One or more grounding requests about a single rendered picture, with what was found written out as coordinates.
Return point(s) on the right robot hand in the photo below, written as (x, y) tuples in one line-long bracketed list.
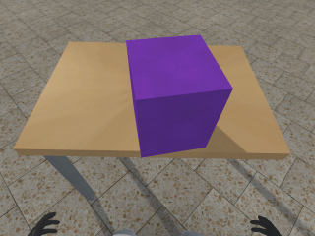
[(270, 229)]

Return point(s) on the table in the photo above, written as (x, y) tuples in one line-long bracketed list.
[(86, 109)]

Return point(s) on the left robot hand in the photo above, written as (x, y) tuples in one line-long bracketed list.
[(39, 229)]

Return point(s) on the carton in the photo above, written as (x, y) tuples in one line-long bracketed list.
[(179, 92)]

